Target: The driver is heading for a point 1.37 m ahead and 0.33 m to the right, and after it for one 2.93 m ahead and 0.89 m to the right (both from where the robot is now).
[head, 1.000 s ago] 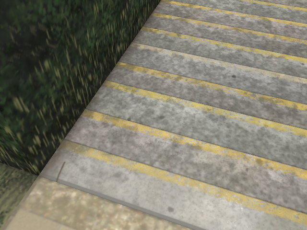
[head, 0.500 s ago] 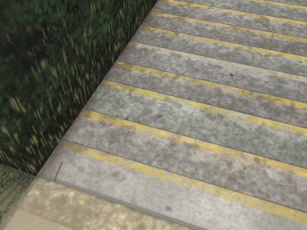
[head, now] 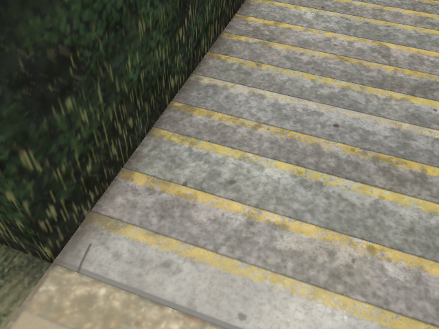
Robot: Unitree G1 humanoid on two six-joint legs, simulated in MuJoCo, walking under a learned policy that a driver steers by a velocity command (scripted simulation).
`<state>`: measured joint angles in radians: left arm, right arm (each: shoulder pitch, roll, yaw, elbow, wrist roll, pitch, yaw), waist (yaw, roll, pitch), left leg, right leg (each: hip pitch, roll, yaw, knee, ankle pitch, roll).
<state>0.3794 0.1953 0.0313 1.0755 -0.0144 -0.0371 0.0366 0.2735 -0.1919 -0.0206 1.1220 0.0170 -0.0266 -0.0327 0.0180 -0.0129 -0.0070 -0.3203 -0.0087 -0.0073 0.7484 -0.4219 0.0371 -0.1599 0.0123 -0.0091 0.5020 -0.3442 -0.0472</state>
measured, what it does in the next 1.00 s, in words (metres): walks ahead: right foot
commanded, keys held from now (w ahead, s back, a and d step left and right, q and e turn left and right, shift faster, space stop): w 1.00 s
